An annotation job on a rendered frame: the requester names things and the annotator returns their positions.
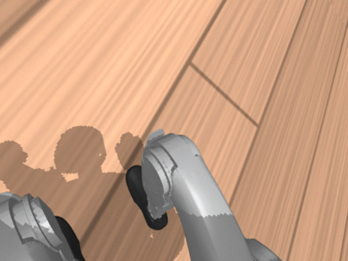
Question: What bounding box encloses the right robot foot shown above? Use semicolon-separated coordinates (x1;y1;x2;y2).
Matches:
126;165;168;230

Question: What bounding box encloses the right robot hand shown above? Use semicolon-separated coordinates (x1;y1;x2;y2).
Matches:
244;236;282;261

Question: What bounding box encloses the left robot foot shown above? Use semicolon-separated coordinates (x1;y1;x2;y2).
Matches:
55;216;85;261

